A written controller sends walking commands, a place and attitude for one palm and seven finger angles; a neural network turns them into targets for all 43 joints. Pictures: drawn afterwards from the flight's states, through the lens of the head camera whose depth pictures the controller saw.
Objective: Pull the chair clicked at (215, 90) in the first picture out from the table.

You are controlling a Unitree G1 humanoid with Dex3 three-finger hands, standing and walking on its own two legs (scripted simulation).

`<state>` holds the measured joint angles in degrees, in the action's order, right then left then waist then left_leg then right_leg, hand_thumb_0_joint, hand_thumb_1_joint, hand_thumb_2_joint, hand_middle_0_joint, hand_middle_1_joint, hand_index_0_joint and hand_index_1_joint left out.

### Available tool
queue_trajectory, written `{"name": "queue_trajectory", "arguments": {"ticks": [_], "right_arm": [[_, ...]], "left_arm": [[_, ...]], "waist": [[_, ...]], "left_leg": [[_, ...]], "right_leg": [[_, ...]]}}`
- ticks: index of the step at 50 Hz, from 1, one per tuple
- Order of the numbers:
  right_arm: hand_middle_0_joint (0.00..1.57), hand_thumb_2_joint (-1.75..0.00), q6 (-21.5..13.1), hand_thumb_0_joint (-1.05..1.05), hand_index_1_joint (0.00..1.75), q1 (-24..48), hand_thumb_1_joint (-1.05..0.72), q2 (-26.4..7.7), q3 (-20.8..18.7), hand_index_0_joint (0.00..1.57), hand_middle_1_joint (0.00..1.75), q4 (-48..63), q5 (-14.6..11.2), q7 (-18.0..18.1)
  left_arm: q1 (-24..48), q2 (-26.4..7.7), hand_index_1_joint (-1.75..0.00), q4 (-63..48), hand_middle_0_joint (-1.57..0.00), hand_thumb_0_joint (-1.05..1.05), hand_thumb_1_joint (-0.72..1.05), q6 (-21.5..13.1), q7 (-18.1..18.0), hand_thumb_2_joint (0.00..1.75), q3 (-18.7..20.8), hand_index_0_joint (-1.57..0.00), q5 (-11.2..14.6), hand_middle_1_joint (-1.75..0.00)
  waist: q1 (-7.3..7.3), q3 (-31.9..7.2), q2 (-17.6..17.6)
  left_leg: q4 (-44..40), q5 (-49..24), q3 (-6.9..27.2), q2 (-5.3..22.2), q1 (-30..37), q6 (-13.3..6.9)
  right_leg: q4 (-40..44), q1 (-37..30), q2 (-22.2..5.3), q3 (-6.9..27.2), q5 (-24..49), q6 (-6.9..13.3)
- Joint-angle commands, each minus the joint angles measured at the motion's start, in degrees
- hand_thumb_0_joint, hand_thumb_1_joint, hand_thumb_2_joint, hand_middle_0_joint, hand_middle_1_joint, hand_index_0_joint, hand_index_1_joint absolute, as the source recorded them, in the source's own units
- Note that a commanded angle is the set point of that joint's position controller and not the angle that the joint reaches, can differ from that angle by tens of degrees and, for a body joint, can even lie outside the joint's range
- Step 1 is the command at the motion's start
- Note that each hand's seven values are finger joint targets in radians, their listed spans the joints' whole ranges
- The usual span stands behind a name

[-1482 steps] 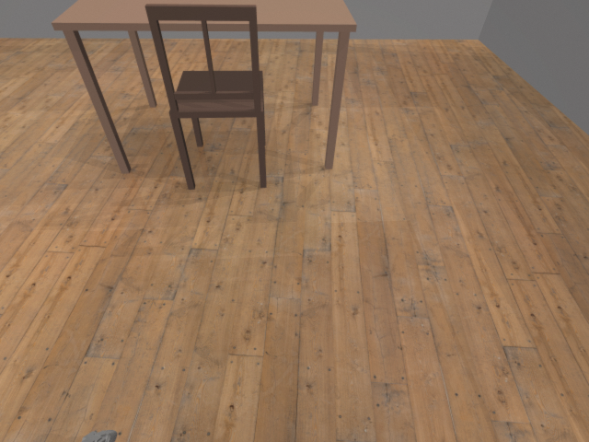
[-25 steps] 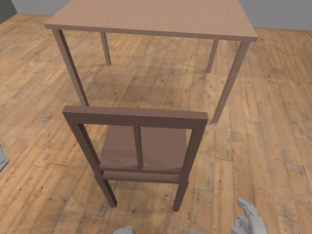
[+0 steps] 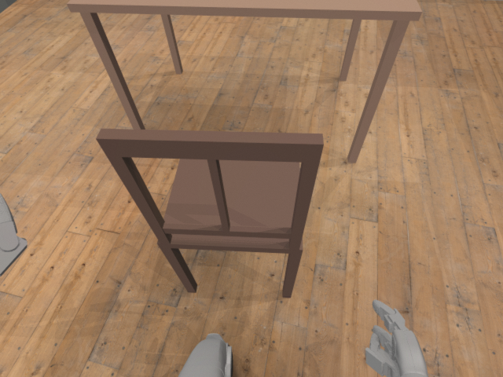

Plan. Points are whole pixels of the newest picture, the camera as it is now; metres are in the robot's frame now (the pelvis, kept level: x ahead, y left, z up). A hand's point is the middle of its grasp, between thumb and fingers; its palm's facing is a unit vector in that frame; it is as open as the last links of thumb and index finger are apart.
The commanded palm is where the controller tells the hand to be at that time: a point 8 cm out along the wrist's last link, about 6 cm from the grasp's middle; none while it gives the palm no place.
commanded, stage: stop stepping back and stand still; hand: left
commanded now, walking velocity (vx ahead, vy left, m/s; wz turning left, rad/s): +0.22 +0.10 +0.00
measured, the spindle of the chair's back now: (220, 197) +0.47 +0.11 -0.08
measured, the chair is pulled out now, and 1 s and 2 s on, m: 0.59 0.59 0.59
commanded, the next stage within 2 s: let the arm hang, fingers relaxed in 0.66 s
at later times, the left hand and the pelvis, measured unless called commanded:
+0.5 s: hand (28, 266) +0.19 +0.23 +0.20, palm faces +0.34 -0.73 -0.59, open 7.4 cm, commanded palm +0.15 +0.27 +0.20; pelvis -0.01 -0.02 +0.02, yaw -3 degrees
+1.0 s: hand out of the picture +0.12 +0.16 -0.12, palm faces -0.06 -0.98 -0.21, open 7.4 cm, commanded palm none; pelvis -0.02 -0.01 +0.02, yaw -4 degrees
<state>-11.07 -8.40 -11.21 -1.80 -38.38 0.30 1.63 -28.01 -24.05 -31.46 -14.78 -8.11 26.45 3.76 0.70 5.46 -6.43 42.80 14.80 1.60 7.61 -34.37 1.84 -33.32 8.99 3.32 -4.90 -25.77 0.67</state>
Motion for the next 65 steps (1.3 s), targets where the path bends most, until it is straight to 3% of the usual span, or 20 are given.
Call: {"name": "queue_trajectory", "arguments": {"ticks": [1, 3, 7, 9, 11, 12, 13, 18, 20, 22, 24, 31, 37, 38, 39, 42, 47, 52, 56, 65], "right_arm": [[0.2, -0.9, -0.8, 0.0, 0.3, 1.83, -0.9, -7.18, -3.51, 0.2, 0.3, 10.95, -2.98, -0.22], [0.2, -0.9, 2.33, 0.0, 0.3, 5.35, -0.9, -3.63, 0.66, 0.2, 0.3, 12.76, -2.37, 0.75], [0.2, -0.9, 2.81, 0.0, 0.3, 2.26, -0.9, -5.08, -0.14, 0.2, 0.3, 12.44, -1.91, 2.07], [0.2, -0.9, 1.98, 0.0, 0.3, 1.75, -0.9, -6.72, -2.06, 0.2, 0.3, 12.77, -2.17, 1.77], [0.2, -0.9, 1.5, 0.0, 0.3, -0.23, -0.9, -7.75, -3.72, 0.2, 0.3, 12.12, -2.27, 1.06], [0.2, -0.9, 1.66, 0.0, 0.3, 0.48, -0.9, -6.8, -2.64, 0.2, 0.3, 11.7, -0.55, 1.04], [0.2, -0.9, 1.44, 0.0, 0.3, 1.46, -0.9, -6.37, -2.33, 0.2, 0.3, 11.39, -0.14, 0.93], [0.2, -0.9, 2.01, 0.0, 0.3, 0.26, -0.9, -7.8, -2.44, 0.2, 0.3, 10.9, -2.31, 0.41], [0.2, -0.9, 2.78, 0.0, 0.3, 0.17, -0.9, -7.39, -2.3, 0.2, 0.3, 11.82, -2.72, 0.86], [0.2, -0.9, 4.17, 0.0, 0.3, -1.29, -0.9, -8.14, -3.59, 0.2, 0.3, 12.13, -3.05, 0.8], [0.2, -0.9, 4.53, 0.0, 0.3, -1.02, -0.9, -7.78, -2.8, 0.2, 0.3, 11.05, -2.63, 0.99], [0.2, -0.9, 2.0, 0.0, 0.3, 1.85, -0.9, -8.14, -2.07, 0.2, 0.3, 10.22, -1.47, 2.19], [0.2, -0.9, 1.32, 0.0, 0.3, 1.19, -0.9, -7.58, -2.17, 0.2, 0.3, 10.69, -1.63, 1.68], [0.2, -0.9, -1.15, 0.0, 0.3, 0.76, -0.9, -11.96, -4.22, 0.2, 0.3, -2.54, -1.44, -3.17], [0.2, -0.9, 4.09, 0.0, 0.3, -6.22, -0.9, -9.5, -3.54, 0.2, 0.3, -3.48, -0.13, -2.98], [0.2, -0.9, 7.09, 0.0, 0.3, -4.06, -0.9, -6.66, -1.54, 0.2, 0.3, -1.3, 0.53, -2.23], [0.2, -0.9, 9.35, 0.0, 0.3, -3.24, -0.9, -7.33, -0.54, 0.2, 0.3, -2.5, 0.75, -1.42], [0.2, -0.9, 9.91, 0.0, 0.3, -5.22, -0.9, -5.57, 0.77, 0.2, 0.3, -8.49, 0.56, -0.86], [0.2, -0.9, 10.31, 0.0, 0.3, -8.92, -0.9, -2.94, 0.24, 0.2, 0.3, -11.62, 0.8, -0.21], [0.2, -0.9, 10.83, 0.0, 0.3, -14.27, -0.9, -4.22, 0.55, 0.2, 0.3, -16.89, 0.56, -0.34]], "left_arm": [[-5.14, -12.05, -0.3, -8.6, -0.2, 0.0, 0.9, -3.09, 0.13, 0.9, 8.22, -0.2, -0.1, -0.3], [-10.6, -11.35, -0.3, -3.04, -0.2, 0.0, 0.9, -1.12, -0.89, 0.9, 9.89, -0.2, -0.84, -0.3], [-3.5, -11.61, -0.3, -5.06, -0.2, 0.0, 0.9, -2.98, -3.19, 0.9, 9.21, -0.2, -0.15, -0.3], [-2.86, -11.53, -0.3, -9.58, -0.2, 0.0, 0.9, -2.64, -3.27, 0.9, 7.87, -0.2, 0.41, -0.3], [-7.28, -10.7, -0.3, -11.9, -0.2, 0.0, 0.9, -2.31, -2.84, 0.9, 7.02, -0.2, -0.59, -0.3], [-8.36, -11.65, -0.3, -13.88, -0.2, 0.0, 0.9, -2.06, -2.86, 0.9, 7.19, -0.2, -1.52, -0.3], [-8.02, -12.97, -0.3, -15.34, -0.2, 0.0, 0.9, -1.52, -2.57, 0.9, 8.33, -0.2, -1.77, -0.3], [-11.36, -14.04, -0.3, -11.01, -0.2, 0.0, 0.9, -1.65, -2.33, 0.9, 10.96, -0.2, -1.29, -0.3], [-10.93, -13.7, -0.3, -6.21, -0.2, 0.0, 0.9, -1.41, -2.65, 0.9, 11.95, -0.2, -0.47, -0.3], [-11.24, -11.39, -0.3, -3.7, -0.2, 0.0, 0.9, -0.76, -2.54, 0.9, 9.66, -0.2, -0.16, -0.3], [-8.71, -11.07, -0.3, -1.9, -0.2, 0.0, 0.9, -0.29, -2.56, 0.9, 8.35, -0.2, -0.32, -0.3], [-0.21, -8.82, -0.3, -5.81, -0.2, 0.0, 0.9, -0.62, -2.62, 0.9, 2.18, -0.2, -2.0, -0.3], [-1.23, -11.26, -0.3, -11.62, -0.2, 0.0, 0.9, -1.23, -3.24, 0.9, 4.98, -0.2, -1.75, -0.3], [0.5, 2.31, -0.3, 36.99, -0.2, 0.0, 0.9, 6.34, 4.57, 0.9, -22.49, -0.2, -6.67, -0.3], [0.93, 6.21, -0.3, 38.75, -0.2, 0.0, 0.9, 12.47, 6.24, 0.9, -18.9, -0.2, -6.36, -0.3], [5.46, 8.69, -0.3, 42.69, -0.2, 0.0, 0.9, 15.12, 6.61, 0.9, -21.5, -0.2, -5.58, -0.3], [8.75, 5.48, -0.3, 58.44, -0.2, 0.0, 0.9, 15.52, 6.63, 0.9, -22.44, -0.2, -5.67, -0.3], [9.26, 5.5, -0.3, 71.63, -0.2, 0.0, 0.9, 15.47, 6.37, 0.9, -24.23, -0.2, -4.66, -0.3], [7.43, 8.24, -0.3, 77.68, -0.2, 0.0, 0.9, 15.41, 6.02, 0.9, -23.9, -0.2, -4.76, -0.3], [7.01, 8.21, -0.3, 85.86, -0.2, 0.0, 0.9, 15.44, 6.49, 0.9, -25.62, -0.2, -4.45, -0.3]], "waist": [[-1.17, -8.56, 25.34], [-1.95, -8.4, 7.73], [-3.75, -15.16, 11.24], [-2.34, -14.91, 8.84], [-1.81, -12.23, -2.1], [-2.26, -11.02, -10.93], [-1.77, -9.3, -13.51], [-1.56, -8.13, -1.72], [-1.93, -8.91, 2.27], [-2.34, -7.78, 13.45], [-2.66, -6.46, 12.33], [-1.17, -7.36, 2.81], [-0.97, -10.46, -0.33], [-4.6, -4.81, 6.05], [-2.88, -9.45, 5.15], [-1.82, -7.07, 0.7], [-0.14, -9.24, 16.33], [-0.4, -7.77, -0.86], [-0.65, -7.01, -6.02], [-0.65, 0.25, 7.24]], "left_leg": [[33.24, 14.1, 2.43, -8.17, 1.82, -0.2], [17.82, 14.57, 0.63, -7.11, 1.06, -1.76], [-21.41, -6.32, -8.37, -11.44, 18.94, -2.55], [-24.29, -26.61, -2.49, -2.26, 31.06, -5.61], [-18.42, -45.81, 7.01, 7.82, 43.39, -10.0], [-17.5, -44.03, 11.65, 7.88, 36.98, -11.66], [-18.04, -40.33, 11.71, 7.55, 33.11, -11.78], [-14.74, -14.4, 4.19, 1.48, 18.46, -5.89], [-15.45, 5.46, 0.61, -2.41, 10.58, -3.73], [-7.38, 10.55, -1.23, -6.59, 14.64, -2.3], [-9.12, 8.19, -0.45, -6.17, 16.43, -2.91], [-23.32, -5.09, 6.58, -0.7, 19.66, -5.94], [-20.32, -14.97, 4.47, -1.82, 20.7, -4.09], [-12.2, -26.62, 2.91, -2.64, 22.78, -3.7], [-13.16, -31.32, 2.23, -2.47, 22.53, -3.99], [-17.93, -24.26, 7.46, 0.57, 16.93, -6.77], [-15.42, -14.43, 5.42, -3.71, 17.37, -5.22], [-19.61, -10.83, 4.54, -3.84, 21.34, -4.89], [-21.37, -6.28, 4.47, -3.2, 21.45, -5.15], [-24.63, 6.5, 5.16, -3.0, 17.4, -5.61]], "right_leg": [[11.02, 4.3, -22.81, 18.35, 51.06, 11.07], [6.1, -0.16, -19.63, 14.34, 51.21, 8.37], [-9.23, -7.94, -12.7, 5.81, 64.85, 2.33], [-12.8, 0.94, -9.35, 5.7, 38.03, -0.39], [-15.97, 19.41, -5.94, 5.33, 0.9, -0.87], [-14.38, 18.49, -6.42, 5.59, -4.13, -0.72], [-12.1, 16.55, -7.11, 6.25, -3.19, -0.67], [13.93, -3.51, -7.34, 1.49, 19.87, -0.81], [11.16, -7.91, -10.67, 8.47, 20.58, 0.7], [19.47, 1.97, -17.32, 21.18, 8.02, 4.59], [20.7, 4.55, -18.86, 20.87, 5.74, 5.2], [11.01, -1.54, -8.85, 8.27, 16.9, -0.25], [10.41, -7.28, -9.16, 7.61, 28.36, 0.69], [2.55, 5.84, -10.05, 2.72, 33.97, 1.57], [2.51, 4.55, -9.85, 4.34, 33.22, 1.63], [-2.09, 7.25, -6.85, 2.88, 13.95, 0.23], [5.83, -0.2, -10.69, 8.07, 23.82, 1.91], [8.04, 0.62, -9.47, 7.67, 19.2, 1.67], [9.91, -0.5, -8.43, 5.67, 17.96, 1.98], [13.87, 3.04, -8.93, 7.24, 8.57, 2.24]]}}
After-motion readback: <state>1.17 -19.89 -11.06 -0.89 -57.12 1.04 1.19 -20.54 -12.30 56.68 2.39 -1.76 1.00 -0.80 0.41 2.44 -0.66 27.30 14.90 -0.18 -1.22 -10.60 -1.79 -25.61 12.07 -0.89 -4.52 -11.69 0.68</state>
